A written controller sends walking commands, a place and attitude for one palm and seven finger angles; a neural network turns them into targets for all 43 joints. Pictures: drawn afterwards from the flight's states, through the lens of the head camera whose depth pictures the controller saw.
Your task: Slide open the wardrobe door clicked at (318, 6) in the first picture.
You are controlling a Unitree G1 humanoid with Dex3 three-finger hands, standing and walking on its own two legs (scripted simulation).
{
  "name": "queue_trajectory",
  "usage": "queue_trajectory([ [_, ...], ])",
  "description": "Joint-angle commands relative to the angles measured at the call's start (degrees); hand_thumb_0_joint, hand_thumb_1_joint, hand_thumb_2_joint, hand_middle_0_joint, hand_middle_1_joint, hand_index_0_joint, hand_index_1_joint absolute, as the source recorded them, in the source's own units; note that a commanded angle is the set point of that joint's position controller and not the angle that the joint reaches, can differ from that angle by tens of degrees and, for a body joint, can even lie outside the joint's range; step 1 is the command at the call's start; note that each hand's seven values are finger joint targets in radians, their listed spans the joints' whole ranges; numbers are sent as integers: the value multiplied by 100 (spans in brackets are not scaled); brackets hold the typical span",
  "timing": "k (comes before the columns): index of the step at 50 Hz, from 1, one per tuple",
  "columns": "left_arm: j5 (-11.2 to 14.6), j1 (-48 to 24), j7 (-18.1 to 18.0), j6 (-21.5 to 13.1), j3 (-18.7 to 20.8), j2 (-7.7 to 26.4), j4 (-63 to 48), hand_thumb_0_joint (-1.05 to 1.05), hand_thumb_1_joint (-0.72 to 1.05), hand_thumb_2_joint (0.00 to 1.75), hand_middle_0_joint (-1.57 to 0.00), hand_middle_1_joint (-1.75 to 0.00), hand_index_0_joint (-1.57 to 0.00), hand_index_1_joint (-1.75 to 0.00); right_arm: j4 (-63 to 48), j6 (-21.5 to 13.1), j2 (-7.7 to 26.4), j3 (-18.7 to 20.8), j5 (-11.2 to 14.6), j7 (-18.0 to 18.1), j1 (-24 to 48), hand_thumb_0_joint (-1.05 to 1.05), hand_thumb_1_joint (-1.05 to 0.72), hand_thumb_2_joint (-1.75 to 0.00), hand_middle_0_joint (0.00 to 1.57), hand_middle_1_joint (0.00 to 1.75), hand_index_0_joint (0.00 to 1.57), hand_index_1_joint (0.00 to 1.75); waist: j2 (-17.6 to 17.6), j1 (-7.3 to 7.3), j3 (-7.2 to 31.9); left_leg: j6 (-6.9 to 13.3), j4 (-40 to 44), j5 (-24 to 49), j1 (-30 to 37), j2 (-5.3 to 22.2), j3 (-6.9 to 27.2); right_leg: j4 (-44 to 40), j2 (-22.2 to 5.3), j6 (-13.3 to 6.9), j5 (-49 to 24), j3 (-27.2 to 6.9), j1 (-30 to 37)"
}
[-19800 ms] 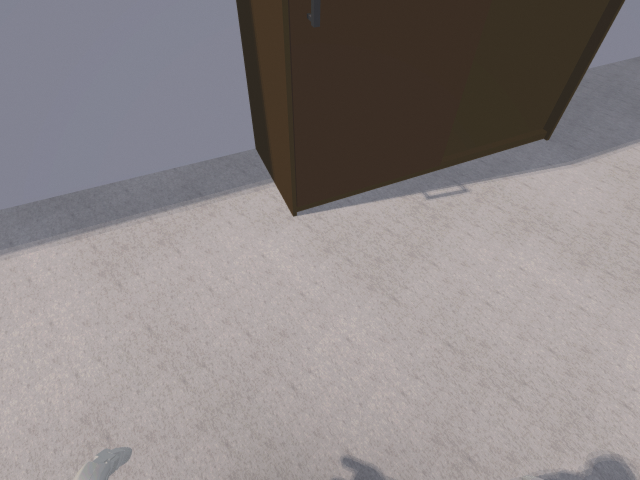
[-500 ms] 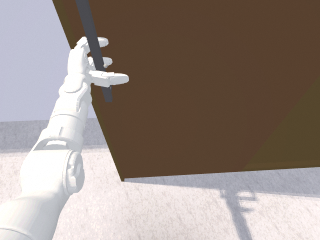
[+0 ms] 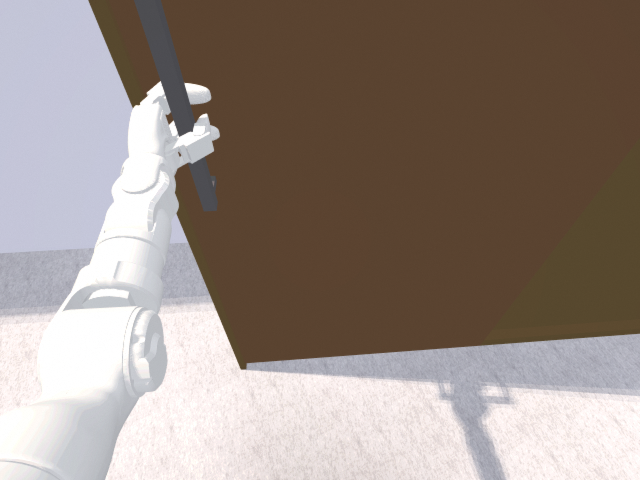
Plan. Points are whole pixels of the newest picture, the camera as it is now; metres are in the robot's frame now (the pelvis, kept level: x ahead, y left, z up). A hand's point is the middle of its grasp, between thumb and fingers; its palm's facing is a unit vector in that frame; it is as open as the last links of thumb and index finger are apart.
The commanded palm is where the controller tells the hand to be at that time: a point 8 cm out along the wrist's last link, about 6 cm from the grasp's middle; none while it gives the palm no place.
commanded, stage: grip the handle and tug to test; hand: left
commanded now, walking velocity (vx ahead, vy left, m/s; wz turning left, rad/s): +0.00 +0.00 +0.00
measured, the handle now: (186, 110) +0.53 +0.15 +0.19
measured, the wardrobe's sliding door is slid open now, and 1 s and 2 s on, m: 0.00 0.00 0.04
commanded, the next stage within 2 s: tug the door sideways, standing still in 0.72 s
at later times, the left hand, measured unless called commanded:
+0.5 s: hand (206, 138) +0.49 +0.12 +0.18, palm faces +0.06 -1.00 +0.00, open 5.0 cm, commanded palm +0.45 +0.18 +0.18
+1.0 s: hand (203, 142) +0.48 +0.13 +0.18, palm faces +0.07 -1.00 +0.00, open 5.4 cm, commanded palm +0.45 +0.16 +0.18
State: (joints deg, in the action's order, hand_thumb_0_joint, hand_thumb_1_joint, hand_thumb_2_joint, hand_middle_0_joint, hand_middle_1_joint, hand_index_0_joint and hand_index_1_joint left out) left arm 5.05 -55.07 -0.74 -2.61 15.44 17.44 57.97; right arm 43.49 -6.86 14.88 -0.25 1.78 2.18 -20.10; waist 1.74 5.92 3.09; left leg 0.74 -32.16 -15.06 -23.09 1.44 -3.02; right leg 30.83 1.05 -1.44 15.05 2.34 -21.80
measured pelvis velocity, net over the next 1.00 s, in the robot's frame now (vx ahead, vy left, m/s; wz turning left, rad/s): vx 0.03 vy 0.00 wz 0.02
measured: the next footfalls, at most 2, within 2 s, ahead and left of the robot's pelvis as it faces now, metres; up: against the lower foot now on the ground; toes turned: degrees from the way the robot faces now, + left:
none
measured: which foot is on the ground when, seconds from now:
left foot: down 0.00-1.00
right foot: down 0.00-1.00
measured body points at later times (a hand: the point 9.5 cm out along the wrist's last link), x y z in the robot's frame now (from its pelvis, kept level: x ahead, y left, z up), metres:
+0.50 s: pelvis +0.00 +0.00 +0.00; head +0.03 -0.01 +0.45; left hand +0.48 +0.18 +0.18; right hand +0.05 -0.27 -0.12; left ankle +0.01 +0.11 -0.73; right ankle +0.00 -0.10 -0.73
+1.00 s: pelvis +0.03 +0.00 +0.01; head +0.04 -0.01 +0.46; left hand +0.47 +0.18 +0.19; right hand +0.15 -0.26 -0.11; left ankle +0.01 +0.11 -0.73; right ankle +0.00 -0.10 -0.73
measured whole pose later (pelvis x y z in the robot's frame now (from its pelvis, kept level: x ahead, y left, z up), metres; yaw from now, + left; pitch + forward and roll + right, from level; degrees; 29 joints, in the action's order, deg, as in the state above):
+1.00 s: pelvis +0.03 +0.00 +0.01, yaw +1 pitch +4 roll -1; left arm 7.1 -45.0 -2.1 10.6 10.1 12.0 36.9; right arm 40.8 -2.5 14.4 0.1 2.8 3.4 -14.3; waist 1.7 2.2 2.5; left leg 0.6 -28.3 -15.7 -16.1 1.0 -2.2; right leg 26.3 0.9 -1.3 15.6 2.9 -14.2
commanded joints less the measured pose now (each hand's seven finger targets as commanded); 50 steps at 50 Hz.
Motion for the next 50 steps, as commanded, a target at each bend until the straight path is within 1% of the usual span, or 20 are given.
queue_trajectory([
  [1, 12, -3053, 94, -381, 53, 1234, -1368, 0, 90, 90, -45, -140, -45, -140, -545, -201, 841, 286, 23, 91, -171, 0, -90, -90, 20, 30, 20, 30, -218, 19, 1945, 106, 199, 1174, 1005, -161, 289, -376, 93, 38, -1687, -215, 668],
  [5, 74, -2979, 145, -327, 282, 1483, -1306, 0, 90, 90, -45, -140, -45, -140, -548, -162, 860, 270, 28, 125, -173, 0, -90, -90, 20, 30, 20, 30, -218, -53, 1992, 103, 207, 1209, 994, -174, 291, -387, 90, 30, -1746, -228, 786],
  [8, 88, -3031, 130, -332, 105, 1249, -1408, 0, 90, 90, -45, -140, -45, -140, -593, -176, 815, 264, 38, 110, -124, 0, -90, -90, 20, 30, 20, 30, -170, -18, 1946, 108, 202, 1192, 1009, -178, 279, -399, 93, 40, -1743, -231, 720],
  [11, 76, -2779, 93, -360, 318, 1494, -1443, 0, 90, 90, -45, -140, -45, -140, -624, -154, 841, 260, 36, 113, -117, 0, -90, -90, 20, 30, 20, 30, -211, -118, 2058, 105, 221, 1253, 962, -178, 276, -372, 82, 31, -1833, -236, 877],
  [13, 82, -2888, 109, -345, 216, 1372, -1438, 0, 90, 90, -45, -140, -45, -140, -613, -158, 824, 264, 41, 111, -95, 0, -90, -90, 20, 30, 20, 30, -258, -49, 1951, 113, 202, 1186, 959, -179, 253, -399, 85, 52, -1810, -242, 795],
  [17, 53, -2697, 117, -310, 387, 1585, -1421, 0, 90, 90, -45, -140, -45, -140, -642, -117, 848, 270, 43, 116, -111, 0, -90, -90, 20, 30, 20, 30, -341, -126, 2018, 125, 221, 1235, 890, -187, 246, -382, 72, 51, -1912, -268, 946],
  [18, 50, -2673, 152, -295, 215, 1387, -1493, 0, 90, 90, -45, -140, -45, -140, -673, -116, 822, 263, 47, 114, -70, 0, -90, -90, 20, 30, 20, 30, -242, -109, 2019, 114, 231, 1259, 933, -188, 234, -373, 73, 50, -1941, -256, 930],
  [21, 82, -2356, 146, -247, 202, 1296, -1665, 0, 90, 90, -45, -140, -45, -140, -720, -107, 814, 271, 59, 107, -29, 0, -90, -90, 20, 30, 20, 30, -103, -177, 2056, 105, 228, 1406, 1059, -176, 248, -367, 92, 20, -1974, -213, 936],
  [25, 129, -2012, 147, -127, 187, 1222, -1915, 0, 90, 90, -45, -140, -45, -140, -796, -69, 833, 295, 79, 111, 28, 0, -90, -90, 20, 30, 20, 30, -229, -241, 2092, 107, 272, 1472, 1125, -160, 231, -398, 109, 20, -2009, -193, 1052],
  [26, 138, -2071, 154, -107, 32, 1059, -2072, 0, 90, 90, -45, -140, -45, -140, -805, -71, 798, 283, 83, 106, 72, 0, -90, -90, 20, 30, 20, 30, -93, -213, 2077, 104, 285, 1548, 1195, -156, 230, -393, 106, 15, -2077, -185, 1022],
  [28, 169, -1811, 143, -41, -2, 925, -2338, 0, 90, 90, -45, -140, -45, -140, -857, -78, 781, 304, 88, 94, 109, 0, -90, -90, 20, 30, 20, 30, -89, -286, 2165, 95, 280, 1718, 1305, -143, 223, -384, 127, 5, -2183, -160, 1081],
  [32, 247, -1075, 150, 115, 252, 1101, -3030, 0, 90, 90, -45, -140, -45, -140, -985, -21, 779, 325, 96, 94, 237, 0, -90, -90, 20, 30, 20, 30, -205, -513, 2430, 106, 325, 2323, 1414, -151, 163, -337, 108, 4, -2942, -176, 1619],
  [35, 282, -562, 180, 345, 205, 977, -3284, 0, 90, 90, -45, -140, -45, -140, -1037, 47, 771, 335, 122, 111, 350, 0, -90, -90, 20, 30, 20, 30, -324, -562, 2188, 105, 360, 2621, 1492, -114, 123, -377, 104, 27, -3172, -144, 1689],
  [40, 287, -415, 136, 718, 18, 769, -4028, 0, 90, 90, -45, -140, -45, -140, -1116, 154, 717, 322, 142, 148, 561, 0, -90, -90, 20, 30, 20, 30, -50, -589, 2123, 102, 387, 3033, 1784, -91, 95, -439, 88, 35, -3372, -141, 1732],
  [41, 297, -372, 120, 813, 6, 736, -3990, 0, 90, 90, -45, -140, -45, -140, -1091, 181, 697, 304, 144, 155, 582, 0, -90, -90, 20, 30, 20, 30, -99, -551, 2001, 104, 390, 3058, 1782, -85, 111, -467, 86, 46, -3402, -128, 1674],
  [42, 255, -786, 74, 891, 135, 1005, -3823, 0, 90, 90, -45, -140, -45, -140, -996, 232, 742, 285, 132, 183, 535, 0, -90, -90, 20, 30, 20, 30, -160, -453, 1859, 98, 387, 2905, 1725, -84, 126, -483, 85, 51, -3321, -127, 1570],
  [43, 240, -1316, 74, 943, -213, 657, -3857, 0, 90, 90, -45, -140, -45, -140, -967, 246, 707, 275, 116, 188, 540, 0, -90, -90, 20, 30, 20, 30, -130, -290, 1756, 106, 387, 2811, 1753, -106, 144, -518, 85, 62, -3258, -129, 1424],
  [45, 220, -1784, -1, 1021, -539, 282, -3602, 0, 90, 90, -45, -140, -45, -140, -878, 251, 692, 278, 117, 205, 514, 0, -90, -90, 20, 30, 20, 30, -189, -121, 1513, 93, 365, 2648, 1804, -83, 204, -575, 92, 66, -2945, -99, 1139],
  [49, 186, -2203, -167, 1009, -749, -137, -3224, 0, 90, 90, -45, -140, -45, -140, -732, 213, 636, 271, 60, 177, 467, 0, -90, -90, 20, 30, 20, 30, 28, -62, 1763, 42, 271, 2624, 1986, -116, 306, -516, 96, 25, -2686, -72, 876],
  [50, 191, -2288, -190, 956, -811, -210, -3187, 0, 90, 90, -45, -140, -45, -140, -713, 202, 649, 277, 48, 180, 437, 0, -90, -90, 20, 30, 20, 30, -77, -47, 1896, 43, 240, 2702, 2044, -127, 328, -487, 97, 29, -2730, -69, 918],
])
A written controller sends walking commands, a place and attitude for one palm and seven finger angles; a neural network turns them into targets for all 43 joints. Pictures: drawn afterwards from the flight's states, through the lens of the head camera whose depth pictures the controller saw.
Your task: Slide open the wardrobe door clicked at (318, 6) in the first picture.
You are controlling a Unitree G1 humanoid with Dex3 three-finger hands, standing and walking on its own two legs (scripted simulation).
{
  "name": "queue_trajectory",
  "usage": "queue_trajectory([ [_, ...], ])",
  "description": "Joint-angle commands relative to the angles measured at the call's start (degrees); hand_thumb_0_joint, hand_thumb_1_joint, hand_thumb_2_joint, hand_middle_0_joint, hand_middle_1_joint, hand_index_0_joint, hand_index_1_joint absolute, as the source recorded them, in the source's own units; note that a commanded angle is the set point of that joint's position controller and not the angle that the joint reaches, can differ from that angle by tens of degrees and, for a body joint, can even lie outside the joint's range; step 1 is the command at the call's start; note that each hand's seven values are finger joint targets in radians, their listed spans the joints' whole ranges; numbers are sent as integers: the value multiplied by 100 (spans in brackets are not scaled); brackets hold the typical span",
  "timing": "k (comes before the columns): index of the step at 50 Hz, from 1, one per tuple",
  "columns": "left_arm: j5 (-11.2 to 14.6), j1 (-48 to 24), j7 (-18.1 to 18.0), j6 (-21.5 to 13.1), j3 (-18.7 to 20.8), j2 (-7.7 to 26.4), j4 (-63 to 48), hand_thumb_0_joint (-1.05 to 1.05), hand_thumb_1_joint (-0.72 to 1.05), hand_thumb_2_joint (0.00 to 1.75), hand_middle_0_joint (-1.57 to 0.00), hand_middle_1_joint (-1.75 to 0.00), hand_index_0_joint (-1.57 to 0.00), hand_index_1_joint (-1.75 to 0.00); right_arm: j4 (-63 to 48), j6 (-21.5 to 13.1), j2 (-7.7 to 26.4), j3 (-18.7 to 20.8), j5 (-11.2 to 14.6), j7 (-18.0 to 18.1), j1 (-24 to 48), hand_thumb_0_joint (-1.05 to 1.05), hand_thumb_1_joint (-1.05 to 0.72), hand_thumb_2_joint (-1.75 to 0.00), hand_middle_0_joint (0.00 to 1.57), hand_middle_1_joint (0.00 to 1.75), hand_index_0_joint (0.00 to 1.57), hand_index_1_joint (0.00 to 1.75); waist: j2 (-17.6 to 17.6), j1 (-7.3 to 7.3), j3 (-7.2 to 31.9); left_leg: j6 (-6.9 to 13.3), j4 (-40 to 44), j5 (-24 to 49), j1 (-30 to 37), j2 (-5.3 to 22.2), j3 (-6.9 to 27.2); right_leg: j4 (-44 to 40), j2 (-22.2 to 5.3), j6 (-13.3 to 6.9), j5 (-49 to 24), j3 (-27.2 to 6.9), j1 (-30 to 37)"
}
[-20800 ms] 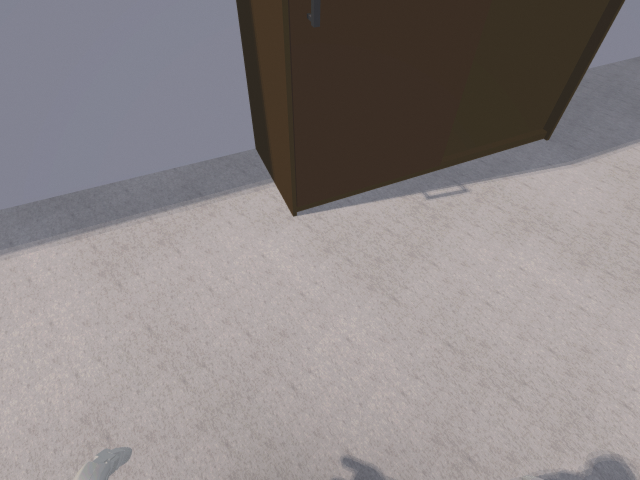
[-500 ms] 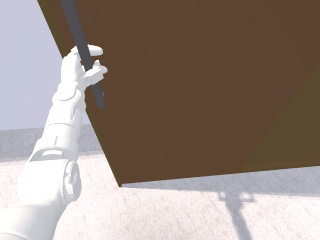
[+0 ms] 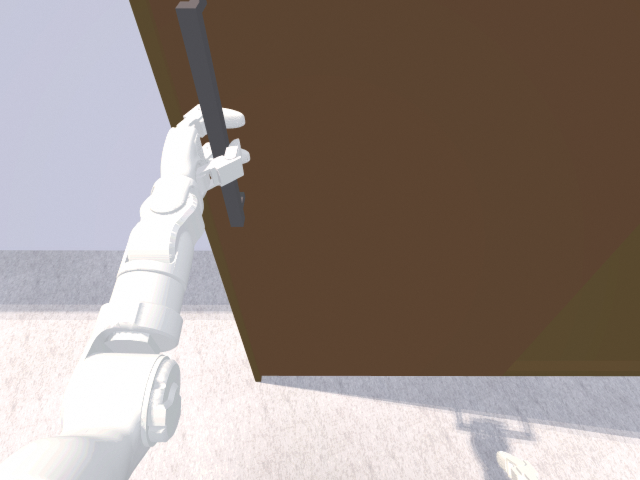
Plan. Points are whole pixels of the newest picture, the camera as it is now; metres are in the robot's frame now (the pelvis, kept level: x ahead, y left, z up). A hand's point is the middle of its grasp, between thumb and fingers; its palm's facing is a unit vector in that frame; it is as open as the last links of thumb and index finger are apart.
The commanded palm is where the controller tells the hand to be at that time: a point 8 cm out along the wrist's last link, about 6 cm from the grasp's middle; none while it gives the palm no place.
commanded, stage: tug the door sideways, standing still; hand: left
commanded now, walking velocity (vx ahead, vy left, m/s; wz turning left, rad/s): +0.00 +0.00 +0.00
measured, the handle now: (221, 129) +0.50 +0.14 +0.19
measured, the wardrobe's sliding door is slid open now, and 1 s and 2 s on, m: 0.00 0.04 0.11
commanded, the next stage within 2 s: step sideways, sliding the door along in 0.72 s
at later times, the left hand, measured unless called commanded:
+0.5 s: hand (245, 163) +0.45 +0.11 +0.17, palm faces +0.11 -0.99 -0.05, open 5.7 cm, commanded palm +0.43 +0.10 +0.17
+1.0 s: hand (269, 166) +0.45 +0.08 +0.17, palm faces +0.00 -1.00 -0.10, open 5.7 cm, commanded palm +0.43 +0.11 +0.18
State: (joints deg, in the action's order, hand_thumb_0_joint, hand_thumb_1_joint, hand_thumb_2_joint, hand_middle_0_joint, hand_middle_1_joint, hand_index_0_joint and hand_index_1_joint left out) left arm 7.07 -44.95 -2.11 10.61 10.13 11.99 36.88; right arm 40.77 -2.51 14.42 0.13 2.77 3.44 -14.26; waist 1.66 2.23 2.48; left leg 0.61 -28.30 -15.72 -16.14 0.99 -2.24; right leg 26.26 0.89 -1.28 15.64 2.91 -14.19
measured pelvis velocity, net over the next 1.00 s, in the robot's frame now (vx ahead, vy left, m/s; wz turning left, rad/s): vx -0.03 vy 0.00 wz -0.01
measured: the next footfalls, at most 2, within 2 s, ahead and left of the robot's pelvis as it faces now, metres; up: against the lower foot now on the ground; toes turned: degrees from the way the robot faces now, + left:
left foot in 1.44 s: +0.07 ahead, +0.09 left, +0.00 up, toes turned +14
right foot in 1.64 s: +0.14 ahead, -0.28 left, +0.00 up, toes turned +5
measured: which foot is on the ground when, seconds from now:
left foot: down 0.00-1.00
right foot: down 0.00-1.00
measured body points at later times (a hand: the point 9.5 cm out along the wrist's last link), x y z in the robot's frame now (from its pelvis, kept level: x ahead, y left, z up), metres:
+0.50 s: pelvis -0.02 +0.00 -0.01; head +0.01 +0.00 +0.44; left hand +0.44 +0.16 +0.18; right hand +0.05 -0.24 -0.14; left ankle -0.01 +0.11 -0.74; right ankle -0.03 -0.10 -0.74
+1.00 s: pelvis -0.03 +0.00 -0.01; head +0.01 -0.02 +0.44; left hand +0.44 +0.13 +0.18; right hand +0.07 -0.25 -0.13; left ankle -0.01 +0.11 -0.74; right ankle -0.02 -0.10 -0.74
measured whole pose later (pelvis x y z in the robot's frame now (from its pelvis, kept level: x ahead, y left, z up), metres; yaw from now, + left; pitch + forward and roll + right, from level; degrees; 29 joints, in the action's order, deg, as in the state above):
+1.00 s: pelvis -0.03 +0.00 -0.01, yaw -1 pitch +3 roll +0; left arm 6.7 -54.4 -5.1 -4.4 3.1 11.9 51.4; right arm 43.5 -7.6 13.2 -0.8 1.3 4.4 -15.1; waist 1.2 2.0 -1.0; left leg 0.8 -34.0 -16.7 -20.7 0.5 -3.1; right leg 35.3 0.1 -1.0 18.0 2.0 -20.6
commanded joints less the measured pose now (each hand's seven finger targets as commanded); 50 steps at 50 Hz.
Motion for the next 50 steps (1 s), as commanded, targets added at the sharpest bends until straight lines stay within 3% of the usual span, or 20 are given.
queue_trajectory([
  [1, -15, -3410, -63, -422, -377, 224, -1054, 0, 90, 90, -45, -140, -45, -140, -416, -248, 678, 240, -52, 38, -159, 0, -90, -90, 20, 30, 20, 30, -40, 342, 2088, 37, -171, 2847, 1417, -70, 299, 17, 102, 7, -2780, -115, 108],
  [5, -12, -3708, -91, -639, -635, -114, -783, 0, 90, 90, -45, -140, -45, -140, -332, -323, 678, 245, -89, 1, -213, 0, -90, -90, 20, 30, 20, 30, -211, 408, 2250, 18, -234, 2909, 1544, -78, 393, 86, 114, 14, -2671, -74, -31],
  [13, 42, -4333, -107, -1011, -1200, -815, -255, 0, 90, 90, -45, -140, -45, -140, -157, -556, 638, 207, -74, -67, -206, 0, -90, -90, 20, 30, 20, 30, -117, 557, 1984, -27, -202, 1977, 1388, -72, 527, 64, 133, -13, -1804, -33, -520],
  [16, 44, -4554, -162, -1138, -1342, -984, -186, 0, 90, 90, -45, -140, -45, -140, -56, -666, 635, 212, -83, -85, -260, 0, -90, -90, 20, 30, 20, 30, 56, 594, 2042, -59, -221, 1980, 1505, -45, 598, 83, 139, -17, -1625, -19, -700],
  [18, 59, -4655, -199, -1193, -1461, -1178, -108, 0, 90, 90, -45, -140, -45, -140, 10, -746, 609, 215, -97, -102, -292, 0, -90, -90, 20, 30, 20, 30, -10, 641, 2032, -76, -232, 1891, 1501, -37, 634, 102, 159, -18, -1521, 3, -799],
  [25, 74, -4796, -273, -1297, -1451, -1170, 159, 0, 90, 90, -45, -140, -45, -140, 185, -915, 663, 234, -135, -118, -446, 0, -90, -90, 20, 30, 20, 30, -175, 645, 2055, -93, -207, 1703, 1365, -61, 651, 137, 169, -17, -1391, 30, -808],
  [31, 96, -4982, -336, -1394, -1508, -1289, 230, 0, 90, 90, -45, -140, -45, -140, 241, -1019, 626, 210, -133, -159, -453, 0, -90, -90, 20, 30, 20, 30, 69, 664, 2026, -125, -236, 1717, 1375, -66, 658, 172, 172, -28, -1341, 27, -939],
  [39, 95, -4998, -459, -1470, -1536, -1458, 434, 0, 90, 90, -45, -140, -45, -140, 218, -1087, 606, 209, -156, -204, -450, 0, -90, -90, 20, 30, 20, 30, -172, 674, 1957, -106, -253, 1513, 1208, -84, 610, 213, 183, -7, -1297, 25, -985],
  [41, 88, -5186, -506, -1514, -1484, -1343, 167, 0, 90, 90, -45, -140, -45, -140, 188, -1084, 627, 224, -161, -204, -435, 0, -90, -90, 20, 30, 20, 30, -46, 656, 2160, -113, -254, 1642, 1313, -80, 609, 231, 161, -14, -1387, 14, -882],
  [42, -332, -4247, -486, -1735, 157, 1673, 483, 0, 90, 90, -45, -140, -45, -140, 109, -867, 1015, 261, -191, 5, -398, 0, -90, -90, 20, 30, 20, 30, -440, -26, 1893, 216, -255, 1652, 575, 389, 574, 176, -227, 135, -829, -111, -355],
  [43, -361, -4288, -356, -1838, -479, 934, 411, 0, 90, 90, -45, -140, -45, -140, -4, -749, 820, 193, -170, 60, -244, 0, -90, -90, 20, 30, 20, 30, -543, 118, 1800, 218, -164, 1357, 418, 380, 404, 153, -298, 146, -886, -112, -100],
  [44, -258, -4342, -332, -1896, -616, 635, 274, 0, 90, 90, -45, -140, -45, -140, -74, -713, 723, 172, -139, 79, -175, 0, -90, -90, 20, 30, 20, 30, -552, 121, 1791, 229, -118, 1091, 452, 422, 337, 152, -333, 150, -717, -131, 0],
  [46, -200, -4293, -184, -2006, -849, 377, -68, 0, 90, 90, -45, -140, -45, -140, -260, -735, 707, 161, -126, 165, -33, 0, -90, -90, 20, 30, 20, 30, 37, 129, 1743, 274, 31, 861, 702, 705, 552, 556, -266, 119, -356, -48, -166],
  [48, -127, -4222, -129, -2041, -840, 421, -202, 0, 90, 90, -45, -140, -45, -140, -350, -698, 737, 184, -140, 231, 67, 0, -90, -90, 20, 30, 20, 30, 420, 108, 1670, 527, 204, 736, 1024, 1177, 1214, 1099, -106, 117, 53, -64, -536],
  [50, -76, -4182, -85, -2039, -856, 455, -443, 0, 90, 90, -45, -140, -45, -140, -433, -634, 756, 204, -145, 279, 144, 0, -90, -90, 20, 30, 20, 30, 583, 82, 1593, 825, 225, 1229, 1565, 1611, 1834, 1500, 7, 89, 470, -132, -999],
])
